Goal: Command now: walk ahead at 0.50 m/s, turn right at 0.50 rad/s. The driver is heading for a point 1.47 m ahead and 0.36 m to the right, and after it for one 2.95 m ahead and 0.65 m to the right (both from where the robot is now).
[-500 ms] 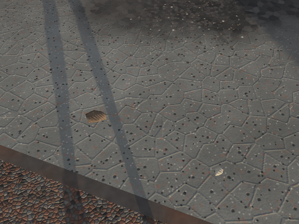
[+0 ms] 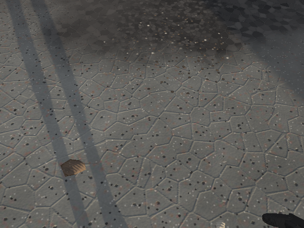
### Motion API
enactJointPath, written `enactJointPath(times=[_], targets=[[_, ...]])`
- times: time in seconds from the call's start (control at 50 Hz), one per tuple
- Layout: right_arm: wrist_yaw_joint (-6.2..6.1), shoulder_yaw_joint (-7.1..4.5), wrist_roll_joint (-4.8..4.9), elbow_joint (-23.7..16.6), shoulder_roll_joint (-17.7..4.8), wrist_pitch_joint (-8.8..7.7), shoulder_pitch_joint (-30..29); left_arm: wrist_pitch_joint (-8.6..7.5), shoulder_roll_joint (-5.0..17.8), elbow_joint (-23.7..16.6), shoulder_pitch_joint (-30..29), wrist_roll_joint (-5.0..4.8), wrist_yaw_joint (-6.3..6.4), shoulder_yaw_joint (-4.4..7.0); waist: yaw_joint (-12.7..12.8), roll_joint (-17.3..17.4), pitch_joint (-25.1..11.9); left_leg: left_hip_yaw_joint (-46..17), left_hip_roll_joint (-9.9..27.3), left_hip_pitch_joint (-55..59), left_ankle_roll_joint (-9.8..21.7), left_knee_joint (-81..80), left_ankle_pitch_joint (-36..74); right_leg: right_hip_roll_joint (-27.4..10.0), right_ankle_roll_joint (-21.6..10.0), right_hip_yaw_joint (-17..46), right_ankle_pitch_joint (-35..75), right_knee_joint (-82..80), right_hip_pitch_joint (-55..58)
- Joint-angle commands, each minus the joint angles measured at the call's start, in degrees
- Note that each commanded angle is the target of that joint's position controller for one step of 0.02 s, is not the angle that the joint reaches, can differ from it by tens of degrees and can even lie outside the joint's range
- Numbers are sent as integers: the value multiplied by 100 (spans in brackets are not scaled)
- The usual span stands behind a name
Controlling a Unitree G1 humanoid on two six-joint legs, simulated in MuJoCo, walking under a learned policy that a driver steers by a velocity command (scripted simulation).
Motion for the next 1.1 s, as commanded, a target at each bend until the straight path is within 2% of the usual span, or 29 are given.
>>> enactJointPath(times=[0.02,0.06,0.12,0.24,0.34,0.38,0.4,0.42,0.44,0.46,0.48,0.5,0.52,0.54,0.56,0.62,0.72,0.78,0.84,0.9,0.92,0.94,0.96,0.98,1.0,1.02,1.04,1.06,1.1], targets=[[-27,-220,-5,49,-622,51,1005,-77,659,-665,-454,29,2,172,-639,691,-399,-2102,1821,2500,1008,-1462,-250,-674,75,67,590,1073,-2608],[-10,-210,-32,115,-550,17,726,50,434,-718,-419,12,-43,175,-389,870,-85,-1356,1575,1733,932,-1850,210,-866,111,12,909,784,-2173],[-19,-299,-11,256,-741,-59,708,159,249,-910,-629,51,-68,144,-302,670,44,-727,1632,1525,1063,-2127,921,-934,211,-20,1335,364,-2257],[-99,-400,27,478,-1068,20,905,105,140,-1244,-1568,73,-259,70,-585,470,206,394,1510,1798,859,-2151,1259,-826,130,-379,2819,-1455,-2034],[-105,-496,180,669,-1340,176,1181,137,288,-1609,-2150,72,-383,110,-675,517,386,740,1769,2558,635,-1746,1764,-638,-189,-750,2137,-2179,-1939],[-130,-544,228,669,-1518,255,1132,169,492,-1609,-1780,99,-383,228,-372,680,46,974,1726,2700,502,-841,3651,-237,-430,-1113,1554,-2286,-1155],[-144,-536,254,654,-1521,307,1053,181,693,-1420,-1018,88,-361,365,85,605,-355,1183,1552,2513,368,206,4302,70,-608,-1292,1738,-2621,-127],[-172,-454,185,620,-1330,305,1163,219,1097,-1127,9,70,-273,578,521,348,-899,1286,1309,1562,135,1668,3708,147,-840,-1007,1995,-2738,1558],[-124,-204,-120,319,-585,219,1610,226,1844,-1097,217,17,-170,717,97,-1291,-1285,1176,525,-979,-262,3883,-1024,-1431,-1688,1769,1905,-2946,3551],[-60,-128,17,149,-650,-12,1354,119,1745,-1339,290,43,-213,620,214,-1202,-2366,-266,-135,-2037,-309,4999,-2612,-2166,-2416,4316,718,-4111,4265],[-7,-248,272,20,-1115,-138,675,31,1294,-1273,193,98,-256,488,428,-516,-1718,-579,185,-2614,-168,5099,-2078,-2021,-2016,3633,853,-4328,3929],[-14,-209,274,-30,-1046,-200,517,-21,1104,-1251,-41,89,-249,430,258,-351,-1129,-528,407,-2589,-54,4681,-1583,-1793,-1806,2883,1223,-4275,3176],[-60,-210,136,91,-1018,-195,591,-28,855,-1298,-474,93,-233,343,-29,19,-753,-510,655,-2194,-65,4192,-1212,-1584,-1601,2210,1842,-4255,2316],[-73,-253,49,161,-1080,-137,711,-32,650,-1379,-788,152,-211,265,-253,-62,-586,-521,815,-1698,-91,3813,-983,-1424,-1513,1750,2482,-4348,1637],[-54,-265,33,198,-1065,-58,807,-39,590,-1430,-920,204,-196,235,-375,-141,-521,-505,862,-1361,-117,3650,-847,-1322,-1483,1550,2809,-4480,1236],[-54,-204,-18,222,-788,100,783,-122,710,-1270,-805,187,-137,253,-432,-84,-374,-346,817,-1208,-299,3015,-376,-1211,-1520,988,3525,-4760,751],[4,-104,20,29,-577,100,-120,-127,765,-984,-452,138,-38,246,-81,-184,-20,-275,636,-1241,-359,1158,1392,-923,-1164,370,3085,-4916,798],[85,-74,89,-97,-552,56,-600,-123,837,-792,-170,109,-40,256,135,-222,211,-222,490,-1124,-285,488,1771,-1067,-1120,447,2552,-4932,953],[174,-87,97,-236,-632,6,-866,-69,862,-616,55,96,-30,272,205,-232,337,-250,411,-1397,-98,101,1365,-1344,-1087,634,2772,-4642,1616],[227,-126,91,-233,-738,-31,-629,7,934,-524,55,94,7,304,22,-386,235,-143,272,-1023,143,-135,695,-1492,-925,723,3615,-4239,2034],[211,-180,82,-153,-834,-41,-281,30,970,-532,-42,93,14,310,-195,-434,24,20,106,-463,258,-240,555,-1384,-838,619,4517,-3838,2048],[174,-287,60,52,-1020,-46,432,51,899,-550,-115,112,17,271,-561,-352,-463,141,-3,592,432,-323,734,-1093,-701,385,5263,-2999,1883],[133,-374,-11,218,-1335,-48,1419,51,679,-667,-154,194,29,166,-971,-27,-1307,-614,745,2275,806,-34,1065,-785,-494,144,4446,-1540,971],[129,-504,-44,361,-1818,-5,2002,-57,151,-720,645,156,0,10,-764,1451,-2156,-3167,2105,4508,1749,-309,116,190,5,-231,1364,737,-1340],[153,-379,104,452,-1328,23,2162,-145,431,-672,436,91,-25,36,-949,1600,-2257,-4406,2281,4652,1820,-1130,-1069,243,11,333,-525,1432,-2238],[128,-290,132,396,-1091,45,1737,-190,810,-817,-135,-31,-56,140,-953,1100,-1259,-3658,2114,3916,1527,-1275,-1521,-119,-35,305,-184,1672,-2709],[106,-239,76,313,-970,84,1338,-208,790,-931,-560,-16,-56,118,-824,621,-727,-2964,1890,3069,1347,-1381,-1272,-423,-69,62,309,1455,-2627],[116,-183,21,296,-838,98,1051,-203,730,-973,-773,82,-57,128,-657,415,-262,-2485,1662,2281,1299,-1587,-773,-602,-51,-40,632,1027,-2467],[124,-132,-31,281,-720,51,819,-116,581,-881,-520,130,-50,145,-350,653,-147,-1930,1368,1560,1240,-1872,-34,-820,-1,-50,1003,542,-1857]])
